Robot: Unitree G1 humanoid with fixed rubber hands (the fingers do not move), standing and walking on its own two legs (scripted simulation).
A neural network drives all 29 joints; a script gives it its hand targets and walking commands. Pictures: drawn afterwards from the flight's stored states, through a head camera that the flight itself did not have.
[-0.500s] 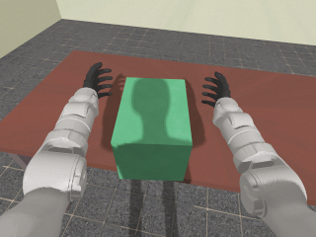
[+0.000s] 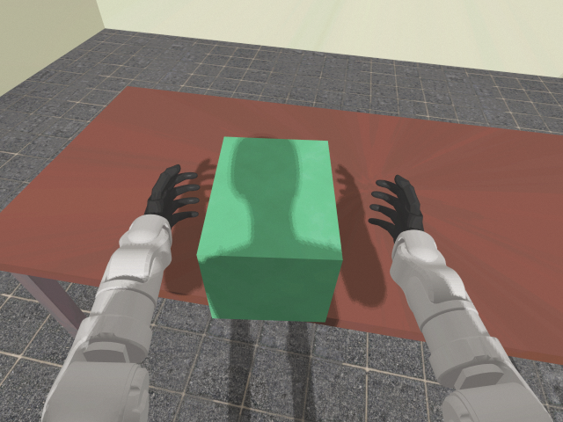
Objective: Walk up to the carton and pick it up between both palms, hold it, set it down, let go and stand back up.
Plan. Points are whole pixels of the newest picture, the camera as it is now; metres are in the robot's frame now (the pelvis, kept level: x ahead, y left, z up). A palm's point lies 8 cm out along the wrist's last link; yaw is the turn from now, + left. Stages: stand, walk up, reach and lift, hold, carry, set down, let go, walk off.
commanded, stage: set down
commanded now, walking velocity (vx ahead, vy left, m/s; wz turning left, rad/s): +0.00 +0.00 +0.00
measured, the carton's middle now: (272, 225) +0.45 +0.01 +0.02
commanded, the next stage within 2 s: let go in 1.92 s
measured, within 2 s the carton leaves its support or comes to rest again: neither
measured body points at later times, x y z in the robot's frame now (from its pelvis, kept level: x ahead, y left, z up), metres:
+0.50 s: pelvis +0.00 +0.01 +0.00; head +0.00 +0.03 +0.45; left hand +0.34 +0.19 +0.07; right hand +0.30 -0.18 +0.06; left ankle +0.00 +0.11 -0.74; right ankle +0.02 -0.08 -0.74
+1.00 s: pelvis +0.00 +0.01 +0.00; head -0.02 +0.03 +0.45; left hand +0.27 +0.21 +0.03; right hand +0.24 -0.18 +0.04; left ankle +0.00 +0.11 -0.74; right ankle +0.02 -0.08 -0.74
